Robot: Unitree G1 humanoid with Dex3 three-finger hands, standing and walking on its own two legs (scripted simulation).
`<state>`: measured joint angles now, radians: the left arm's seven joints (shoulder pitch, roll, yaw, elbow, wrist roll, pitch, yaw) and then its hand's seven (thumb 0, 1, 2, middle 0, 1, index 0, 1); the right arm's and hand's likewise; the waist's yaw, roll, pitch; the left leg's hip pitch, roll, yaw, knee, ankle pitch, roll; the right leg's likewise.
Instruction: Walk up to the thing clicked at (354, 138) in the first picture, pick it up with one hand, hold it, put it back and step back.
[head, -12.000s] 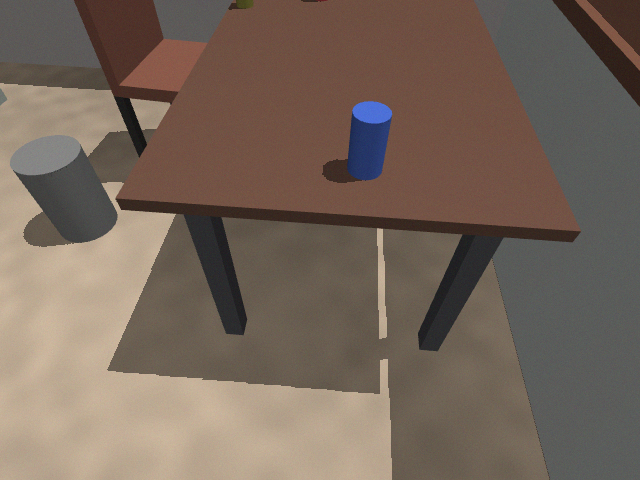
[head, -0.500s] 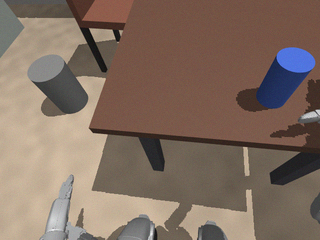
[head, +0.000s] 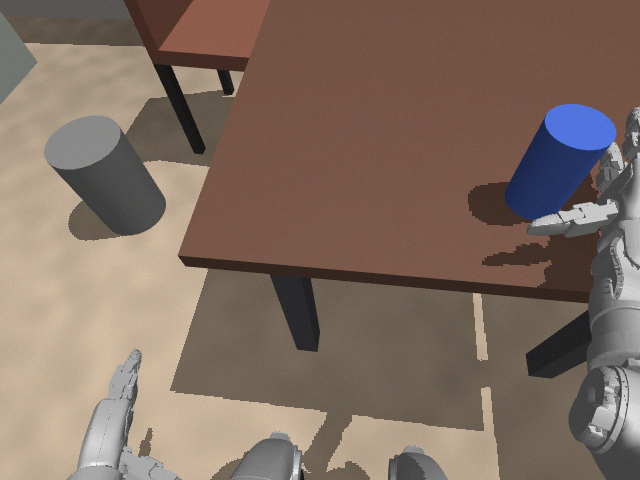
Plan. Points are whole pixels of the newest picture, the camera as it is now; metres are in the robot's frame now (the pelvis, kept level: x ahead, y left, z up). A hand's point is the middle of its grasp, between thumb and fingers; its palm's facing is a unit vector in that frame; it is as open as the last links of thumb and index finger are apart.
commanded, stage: rest palm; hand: right
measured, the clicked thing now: (553, 167) +0.49 -0.24 +0.08
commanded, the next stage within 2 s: close in 0.06 s
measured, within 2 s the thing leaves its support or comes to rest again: leaves its support in 1.56 s
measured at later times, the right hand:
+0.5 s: hand (560, 164) +0.48 -0.24 +0.09, palm faces +0.26 +0.97 +0.00, open 15.7 cm
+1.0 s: hand (561, 167) +0.48 -0.24 +0.09, palm faces +0.25 +0.97 +0.00, open 10.1 cm
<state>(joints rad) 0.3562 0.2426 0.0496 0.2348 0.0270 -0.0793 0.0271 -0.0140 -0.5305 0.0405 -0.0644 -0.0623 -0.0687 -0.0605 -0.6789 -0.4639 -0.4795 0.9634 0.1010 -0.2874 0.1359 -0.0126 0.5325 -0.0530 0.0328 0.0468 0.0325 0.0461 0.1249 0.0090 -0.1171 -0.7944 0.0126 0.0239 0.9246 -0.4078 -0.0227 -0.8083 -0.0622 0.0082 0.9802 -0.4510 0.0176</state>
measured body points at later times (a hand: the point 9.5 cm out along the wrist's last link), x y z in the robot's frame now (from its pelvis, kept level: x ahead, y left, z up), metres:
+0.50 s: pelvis -0.01 +0.00 +0.00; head +0.09 -0.02 +0.44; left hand +0.14 +0.27 -0.03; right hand +0.46 -0.29 +0.09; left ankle +0.02 +0.14 -0.68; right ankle +0.01 -0.13 -0.68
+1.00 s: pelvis +0.00 +0.00 +0.00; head +0.09 -0.02 +0.44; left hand +0.14 +0.27 -0.03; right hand +0.46 -0.29 +0.09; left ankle +0.02 +0.14 -0.68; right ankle +0.01 -0.13 -0.68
